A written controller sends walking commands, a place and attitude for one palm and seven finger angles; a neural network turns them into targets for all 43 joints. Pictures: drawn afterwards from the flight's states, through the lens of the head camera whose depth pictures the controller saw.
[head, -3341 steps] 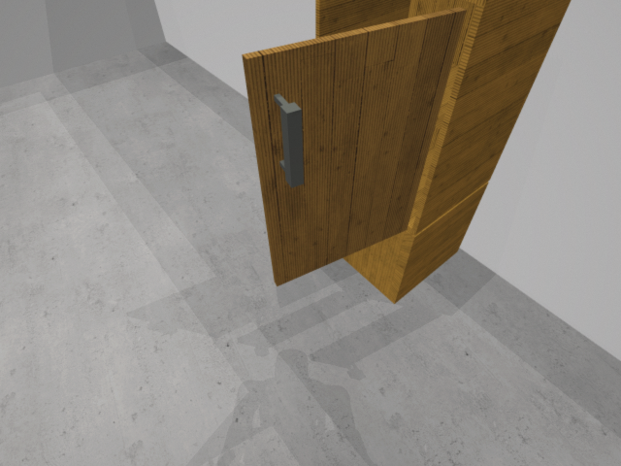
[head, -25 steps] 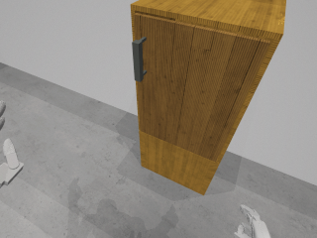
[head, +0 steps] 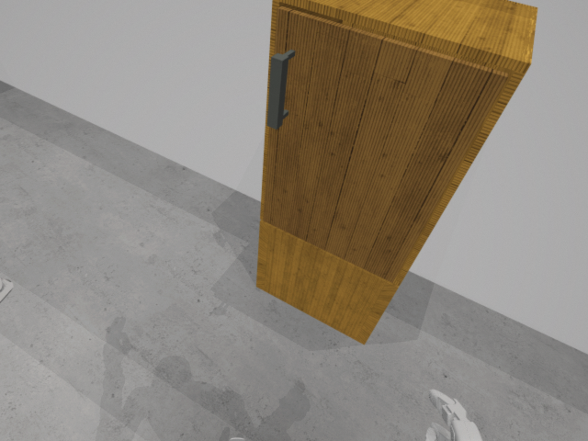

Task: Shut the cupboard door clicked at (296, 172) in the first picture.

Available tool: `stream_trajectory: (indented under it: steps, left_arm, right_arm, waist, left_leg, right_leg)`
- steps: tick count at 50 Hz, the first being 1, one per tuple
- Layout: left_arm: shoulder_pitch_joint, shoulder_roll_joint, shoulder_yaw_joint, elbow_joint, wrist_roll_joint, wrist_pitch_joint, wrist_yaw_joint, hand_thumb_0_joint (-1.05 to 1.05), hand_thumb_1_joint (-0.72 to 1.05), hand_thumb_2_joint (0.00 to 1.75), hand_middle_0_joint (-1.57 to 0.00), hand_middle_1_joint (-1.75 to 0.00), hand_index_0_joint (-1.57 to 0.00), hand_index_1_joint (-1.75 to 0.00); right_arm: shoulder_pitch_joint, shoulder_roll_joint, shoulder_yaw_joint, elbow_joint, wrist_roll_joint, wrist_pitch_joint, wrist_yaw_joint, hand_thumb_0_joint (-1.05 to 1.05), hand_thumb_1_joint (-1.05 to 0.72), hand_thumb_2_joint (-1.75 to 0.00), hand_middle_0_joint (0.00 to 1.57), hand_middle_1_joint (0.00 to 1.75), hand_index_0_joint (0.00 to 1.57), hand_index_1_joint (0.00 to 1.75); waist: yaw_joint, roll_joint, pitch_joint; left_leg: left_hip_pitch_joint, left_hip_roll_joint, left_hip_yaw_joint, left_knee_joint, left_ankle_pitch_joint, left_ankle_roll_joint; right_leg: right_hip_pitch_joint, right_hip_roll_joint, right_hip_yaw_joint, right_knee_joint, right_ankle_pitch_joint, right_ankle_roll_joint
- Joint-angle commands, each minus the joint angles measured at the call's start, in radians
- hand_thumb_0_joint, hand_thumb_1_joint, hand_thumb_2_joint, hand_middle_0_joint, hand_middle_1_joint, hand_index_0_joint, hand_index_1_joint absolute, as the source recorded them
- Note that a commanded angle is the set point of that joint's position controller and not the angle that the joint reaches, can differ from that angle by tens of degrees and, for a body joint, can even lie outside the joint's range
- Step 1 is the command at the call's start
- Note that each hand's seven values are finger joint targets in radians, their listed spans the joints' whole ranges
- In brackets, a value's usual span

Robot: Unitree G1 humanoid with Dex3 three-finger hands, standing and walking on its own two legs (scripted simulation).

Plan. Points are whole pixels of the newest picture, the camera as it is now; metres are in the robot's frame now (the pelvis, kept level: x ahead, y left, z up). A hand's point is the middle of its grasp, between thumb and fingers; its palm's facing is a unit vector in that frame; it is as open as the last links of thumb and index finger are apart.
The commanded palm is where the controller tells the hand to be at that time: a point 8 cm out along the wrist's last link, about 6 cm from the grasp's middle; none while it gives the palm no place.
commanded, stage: step back with the hand held close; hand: left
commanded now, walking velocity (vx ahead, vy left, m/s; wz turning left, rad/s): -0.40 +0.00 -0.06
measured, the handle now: (282, 89) +0.75 +0.09 +0.12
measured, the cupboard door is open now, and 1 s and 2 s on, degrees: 0 0 0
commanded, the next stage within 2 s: stop stepping back and stand still in 0.10 s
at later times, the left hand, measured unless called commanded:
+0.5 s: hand out of the picture +0.10 +0.28 +0.18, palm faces +0.49 -0.82 -0.30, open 7.4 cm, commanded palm +0.07 +0.30 +0.19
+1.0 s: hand out of the picture +0.07 +0.32 +0.17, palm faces +0.52 -0.77 -0.37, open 7.4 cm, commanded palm none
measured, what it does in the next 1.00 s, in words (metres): walks backwards: right foot, then left foot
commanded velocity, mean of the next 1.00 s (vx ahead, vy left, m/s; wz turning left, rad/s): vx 0.07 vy -0.02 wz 0.00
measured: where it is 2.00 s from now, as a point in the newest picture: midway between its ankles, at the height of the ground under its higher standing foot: outside the picture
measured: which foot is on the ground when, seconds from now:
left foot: down 0.00-0.36, up 0.38-0.50, down 0.52-0.82, up 0.84-1.00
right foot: up 0.00-0.12, down 0.14-0.54, up 0.56-0.82, down 0.84-1.00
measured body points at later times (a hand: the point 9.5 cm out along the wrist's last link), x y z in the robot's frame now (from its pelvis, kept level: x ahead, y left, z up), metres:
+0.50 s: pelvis -0.09 +0.01 -0.01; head -0.16 +0.05 +0.43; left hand +0.07 +0.33 +0.20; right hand -0.01 -0.27 -0.08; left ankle -0.03 +0.10 -0.71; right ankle -0.19 -0.15 -0.73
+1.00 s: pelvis -0.13 +0.03 +0.01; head -0.17 +0.03 +0.46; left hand +0.04 +0.35 +0.19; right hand -0.01 -0.22 -0.09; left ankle -0.08 +0.17 -0.68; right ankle -0.19 -0.06 -0.73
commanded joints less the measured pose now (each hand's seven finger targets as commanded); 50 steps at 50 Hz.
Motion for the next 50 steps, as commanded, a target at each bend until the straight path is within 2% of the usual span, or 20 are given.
stream_trajectory:
  steps: [1,4,8,10,12,15,17,19,20,25,27,30,32,38,39,40,41,43,46,50]
  left_arm:
    - [-0.075,0.108,-0.004,-0.180,-0.022,-0.053,-0.008,0.00,0.90,0.90,-0.20,-0.30,-0.20,-0.30]
    - [-0.080,0.155,0.020,-0.177,-0.024,-0.063,-0.021,0.00,0.90,0.90,-0.20,-0.30,-0.20,-0.30]
    - [-0.129,0.267,0.094,-0.260,-0.030,-0.095,-0.019,0.00,0.90,0.90,-0.20,-0.30,-0.20,-0.30]
    - [-0.134,0.265,0.096,-0.309,-0.039,-0.087,-0.029,0.00,0.90,0.90,-0.20,-0.30,-0.20,-0.30]
    - [-0.018,0.247,0.122,-0.257,-0.039,-0.034,-0.035,0.00,0.90,0.90,-0.20,-0.30,-0.20,-0.30]
    - [-0.005,0.177,0.090,-0.063,-0.058,-0.005,-0.037,0.00,0.90,0.90,-0.20,-0.30,-0.20,-0.30]
    - [0.031,0.199,0.105,0.004,-0.050,0.018,-0.025,0.00,0.90,0.90,-0.20,-0.30,-0.20,-0.30]
    - [-0.068,0.236,0.101,-0.060,-0.043,0.022,-0.012,0.00,0.90,0.90,-0.20,-0.30,-0.20,-0.30]
    - [-0.122,0.212,0.061,-0.085,-0.024,0.020,-0.011,0.00,0.90,0.90,-0.20,-0.30,-0.20,-0.30]
    - [-0.434,0.124,-0.098,-0.018,0.024,0.026,0.001,0.00,0.90,0.90,-0.20,-0.30,-0.20,-0.30]
    - [-0.397,0.135,-0.070,-0.159,0.019,0.001,0.013,0.00,0.90,0.90,-0.20,-0.30,-0.20,-0.30]
    - [-0.204,0.233,0.058,-0.385,-0.005,-0.048,0.002,0.00,0.90,0.90,-0.20,-0.30,-0.20,-0.30]
    - [-0.020,0.221,0.095,-0.402,-0.018,-0.041,-0.001,0.00,0.90,0.90,-0.20,-0.30,-0.20,-0.30]
    - [0.176,0.176,0.110,-0.117,-0.019,0.027,0.005,0.00,0.90,0.90,-0.20,-0.30,-0.20,-0.30]
    - [0.168,0.166,0.102,-0.048,-0.016,0.045,0.004,0.00,0.90,0.90,-0.20,-0.30,-0.20,-0.30]
    - [0.111,0.161,0.080,-0.011,-0.011,0.060,0.003,0.00,0.90,0.90,-0.20,-0.30,-0.20,-0.30]
    - [0.052,0.181,0.081,0.003,-0.005,0.066,0.003,0.00,0.90,0.90,-0.20,-0.30,-0.20,-0.30]
    - [-0.118,0.228,0.103,0.007,-0.020,0.023,-0.004,0.00,0.90,0.90,-0.20,-0.30,-0.20,-0.30]
    - [-0.144,0.089,-0.053,0.101,-0.001,0.048,0.000,0.00,0.90,0.90,-0.20,-0.30,-0.20,-0.30]
    - [-0.327,0.105,-0.110,-0.059,0.026,0.034,0.016,0.00,0.90,0.90,-0.20,-0.30,-0.20,-0.30]
  right_arm:
    - [-0.087,-0.168,-0.047,-0.122,-0.008,-0.094,-0.008,0.00,-0.90,-0.90,0.20,0.30,0.20,0.30]
    - [-0.071,-0.167,-0.052,-0.090,-0.019,-0.088,-0.004,0.00,-0.90,-0.90,0.20,0.30,0.20,0.30]
    - [-0.127,-0.123,-0.031,-0.101,-0.010,-0.074,-0.023,0.00,-0.90,-0.90,0.20,0.30,0.20,0.30]
    - [-0.141,-0.135,-0.044,-0.116,0.008,-0.086,-0.037,0.00,-0.90,-0.90,0.20,0.30,0.20,0.30]
    - [-0.145,-0.159,-0.041,-0.161,0.000,-0.063,-0.039,0.00,-0.90,-0.90,0.20,0.30,0.20,0.30]
    - [-0.158,-0.168,-0.033,-0.182,0.019,-0.043,-0.039,0.00,-0.90,-0.90,0.20,0.30,0.20,0.30]
    - [-0.108,-0.162,-0.037,-0.166,0.012,-0.014,-0.049,0.00,-0.90,-0.90,0.20,0.30,0.20,0.30]
    - [-0.123,-0.172,-0.059,-0.143,0.006,-0.002,-0.053,0.00,-0.90,-0.90,0.20,0.30,0.20,0.30]
    - [-0.112,-0.163,-0.047,-0.126,0.004,-0.002,-0.047,0.00,-0.90,-0.90,0.20,0.30,0.20,0.30]
    - [-0.094,-0.205,-0.046,-0.116,0.017,-0.058,-0.057,0.00,-0.90,-0.90,0.20,0.30,0.20,0.30]
    - [-0.085,-0.223,-0.050,-0.154,0.016,-0.101,-0.053,0.00,-0.90,-0.90,0.20,0.30,0.20,0.30]
    - [-0.080,-0.164,-0.046,-0.147,-0.017,-0.136,-0.016,0.00,-0.90,-0.90,0.20,0.30,0.20,0.30]
    - [-0.089,-0.158,-0.048,-0.157,-0.013,-0.129,0.004,0.00,-0.90,-0.90,0.20,0.30,0.20,0.30]
    - [-0.105,-0.148,-0.028,-0.158,-0.014,-0.038,-0.011,0.00,-0.90,-0.90,0.20,0.30,0.20,0.30]
    - [-0.102,-0.145,-0.028,-0.151,-0.011,-0.023,-0.017,0.00,-0.90,-0.90,0.20,0.30,0.20,0.30]
    - [-0.103,-0.134,-0.029,-0.150,-0.009,-0.002,-0.020,0.00,-0.90,-0.90,0.20,0.30,0.20,0.30]
    - [-0.087,-0.144,-0.037,-0.147,-0.002,0.017,-0.020,0.00,-0.90,-0.90,0.20,0.30,0.20,0.30]
    - [-0.083,-0.171,-0.034,-0.106,-0.026,-0.002,-0.014,0.00,-0.90,-0.90,0.20,0.30,0.20,0.30]
    - [-0.085,-0.176,-0.045,-0.125,0.009,-0.018,-0.028,0.00,-0.90,-0.90,0.20,0.30,0.20,0.30]
    - [-0.156,-0.157,-0.025,-0.123,-0.006,-0.044,-0.053,0.00,-0.90,-0.90,0.20,0.30,0.20,0.30]
  waist:
    - [-0.009,0.218,-0.096]
    - [-0.006,0.222,-0.159]
    - [-0.001,-0.054,-0.179]
    - [-0.025,-0.083,-0.208]
    - [-0.002,0.148,-0.227]
    - [-0.027,0.164,0.077]
    - [-0.028,0.012,0.082]
    - [-0.022,-0.195,0.172]
    - [-0.027,-0.223,0.226]
    - [-0.054,0.057,0.251]
    - [-0.025,0.397,0.111]
    - [-0.022,0.301,-0.133]
    - [-0.006,0.179,-0.156]
    - [0.001,0.259,-0.051]
    - [0.002,0.171,-0.031]
    - [-0.005,-0.018,0.017]
    - [-0.006,-0.241,0.061]
    - [-0.045,-0.186,0.100]
    - [-0.026,-0.194,0.061]
    - [-0.003,-0.121,0.140]
  left_leg:
    - [0.260,0.194,-0.236,-0.387,-0.397,-0.030]
    - [0.362,0.151,-0.159,-0.315,-0.228,-0.104]
    - [0.507,0.012,0.034,0.078,-0.107,-0.110]
    - [0.531,0.010,-0.013,0.027,0.051,-0.096]
    - [0.536,0.065,-0.099,-0.095,0.229,-0.047]
    - [0.234,0.038,-0.107,-0.265,-0.511,-0.117]
    - [0.357,-0.043,-0.012,0.100,-0.426,-0.165]
    - [0.311,-0.059,-0.098,0.630,-0.303,-0.132]
    - [0.135,-0.026,-0.114,0.683,-0.274,-0.113]
    - [0.229,0.000,-0.062,0.009,-0.199,-0.074]
    - [0.308,0.153,-0.382,-0.248,-0.166,-0.016]
    - [0.409,0.214,-0.548,-0.362,-0.306,-0.087]
    - [0.316,0.202,-0.412,-0.387,-0.506,-0.039]
    - [-0.036,0.101,-0.106,-0.317,-0.632,-0.063]
    - [-0.078,0.056,-0.064,-0.177,-0.611,-0.070]
    - [-0.166,0.008,-0.029,0.089,-0.541,-0.072]
    - [-0.244,-0.049,-0.020,0.406,-0.427,-0.076]
    - [-0.189,-0.008,-0.045,0.607,-0.281,-0.099]
    - [-0.090,0.014,-0.049,0.455,-0.248,-0.084]
    - [0.164,-0.009,0.064,0.169,-0.236,-0.059]
  right_leg:
    - [0.031,0.013,-0.059,-0.335,-0.081,-0.008]
    - [0.104,-0.022,-0.039,-0.644,0.058,-0.046]
    - [-0.106,-0.273,0.086,-0.683,0.445,-0.087]
    - [-0.091,-0.208,0.007,-0.533,0.487,-0.054]
    - [-0.032,-0.049,-0.058,-0.416,0.304,-0.004]
    - [-0.028,-0.010,-0.083,-0.550,-0.214,-0.063]
    - [-0.279,-0.137,0.022,-0.698,-0.385,-0.149]
    - [-0.537,-0.390,0.336,-0.842,-0.476,-0.263]
    - [-0.426,-0.407,0.276,-0.814,-0.342,-0.262]
    - [-0.155,-0.210,-0.038,-0.412,0.028,-0.084]
    - [-0.111,-0.059,-0.050,-0.188,0.016,-0.021]
    - [-0.096,-0.043,0.053,0.050,-0.043,-0.016]
    - [-0.009,-0.042,0.027,0.009,0.034,-0.016]
    - [0.350,0.015,-0.163,-0.422,0.005,-0.063]
    - [0.370,-0.029,-0.108,-0.512,-0.015,-0.087]
    - [0.329,-0.174,0.114,-0.634,-0.100,-0.148]
    - [0.214,-0.421,0.503,-0.829,-0.277,-0.235]
    - [0.111,-0.423,0.335,-0.795,0.113,-0.231]
    - [0.108,-0.355,0.257,-0.707,0.060,-0.207]
    - [-0.023,-0.306,0.090,-0.681,0.128,-0.164]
